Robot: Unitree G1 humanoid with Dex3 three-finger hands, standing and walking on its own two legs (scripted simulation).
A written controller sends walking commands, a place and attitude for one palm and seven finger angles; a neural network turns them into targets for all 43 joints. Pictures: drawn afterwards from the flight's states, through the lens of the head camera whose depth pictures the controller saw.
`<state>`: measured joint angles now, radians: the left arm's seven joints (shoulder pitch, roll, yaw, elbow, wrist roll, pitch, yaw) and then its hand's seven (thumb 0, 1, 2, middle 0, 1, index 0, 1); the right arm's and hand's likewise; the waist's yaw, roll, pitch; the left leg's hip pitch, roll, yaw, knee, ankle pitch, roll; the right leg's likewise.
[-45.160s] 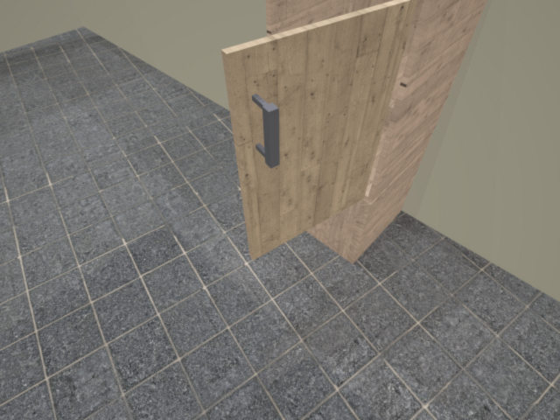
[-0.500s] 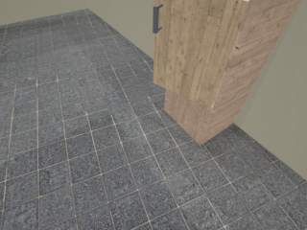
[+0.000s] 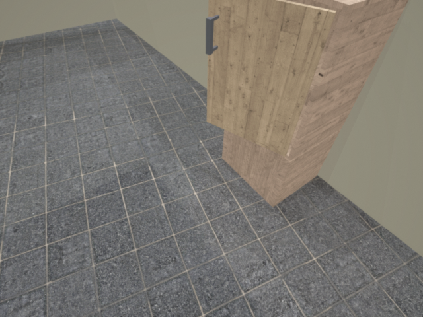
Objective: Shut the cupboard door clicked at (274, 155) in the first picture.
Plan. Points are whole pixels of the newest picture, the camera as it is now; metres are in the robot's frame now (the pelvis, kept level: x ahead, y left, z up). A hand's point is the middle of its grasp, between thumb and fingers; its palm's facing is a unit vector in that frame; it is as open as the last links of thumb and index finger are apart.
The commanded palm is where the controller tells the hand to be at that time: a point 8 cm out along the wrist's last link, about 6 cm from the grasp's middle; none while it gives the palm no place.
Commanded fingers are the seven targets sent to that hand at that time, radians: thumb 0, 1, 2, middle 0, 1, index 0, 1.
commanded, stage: let the arm hang, fingers relaxed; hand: left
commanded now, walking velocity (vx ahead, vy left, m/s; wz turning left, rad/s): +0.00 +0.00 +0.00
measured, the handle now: (212, 34) +1.02 +0.05 +0.10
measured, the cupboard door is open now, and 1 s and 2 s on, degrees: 20 20 20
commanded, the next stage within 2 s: look to check the result in 0.02 s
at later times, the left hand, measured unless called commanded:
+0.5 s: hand out of the picture +0.08 +0.23 -0.16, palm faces -0.01 -0.95 -0.32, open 7.4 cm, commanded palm none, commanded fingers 0.00 0.90 0.90 -0.20 -0.30 -0.20 -0.30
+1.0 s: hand out of the picture +0.07 +0.21 -0.18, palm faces +0.13 -0.96 -0.25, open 7.4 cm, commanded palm none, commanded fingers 0.00 0.90 0.90 -0.20 -0.30 -0.20 -0.30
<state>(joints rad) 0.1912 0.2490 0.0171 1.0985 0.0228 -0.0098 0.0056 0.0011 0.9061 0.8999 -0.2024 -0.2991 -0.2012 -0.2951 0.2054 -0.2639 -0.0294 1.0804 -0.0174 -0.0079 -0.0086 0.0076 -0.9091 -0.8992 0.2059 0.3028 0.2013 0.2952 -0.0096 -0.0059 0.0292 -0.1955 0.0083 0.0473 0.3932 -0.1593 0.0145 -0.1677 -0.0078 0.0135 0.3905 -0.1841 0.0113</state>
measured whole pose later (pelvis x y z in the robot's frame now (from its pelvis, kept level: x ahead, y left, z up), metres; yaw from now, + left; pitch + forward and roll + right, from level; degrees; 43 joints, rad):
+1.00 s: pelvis +0.03 +0.00 -0.01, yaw +8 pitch -3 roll -1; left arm 0.17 0.23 0.04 1.03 0.03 0.02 0.03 0.00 0.90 0.90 -0.20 -0.30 -0.20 -0.30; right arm 0.20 -0.22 -0.04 1.05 -0.01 0.05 0.00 0.01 -0.91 -0.90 0.20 0.30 0.20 0.29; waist -0.02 0.00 0.10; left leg -0.30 0.01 0.01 0.71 -0.41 -0.02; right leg -0.14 -0.04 -0.12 0.50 -0.31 0.01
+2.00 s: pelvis +0.11 +0.09 -0.03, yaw +44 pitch -2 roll +1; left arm 0.38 0.23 0.07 1.02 0.03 0.01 -0.01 0.01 0.91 0.90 -0.20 -0.30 -0.20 -0.29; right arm 0.08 -0.22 -0.04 0.86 -0.03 -0.04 0.03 0.01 -0.91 -0.90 0.20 0.30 0.20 0.29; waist 0.03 -0.05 0.15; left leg -0.40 -0.01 0.11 0.69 -0.26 0.07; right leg -0.31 -0.17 -0.08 1.19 -0.48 0.04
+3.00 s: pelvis +0.31 +0.32 -0.01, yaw +50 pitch -2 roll -2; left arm 0.28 0.16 0.08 0.99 0.03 0.06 -0.01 0.00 0.91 0.90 -0.20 -0.30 -0.20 -0.29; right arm 0.10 -0.14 -0.03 0.94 -0.03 0.01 -0.03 0.00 -0.91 -0.90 0.21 0.30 0.20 0.30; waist 0.05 0.02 0.09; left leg -0.25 0.12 0.21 0.57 -0.28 0.03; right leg -0.38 -0.05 -0.09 0.86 -0.46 0.03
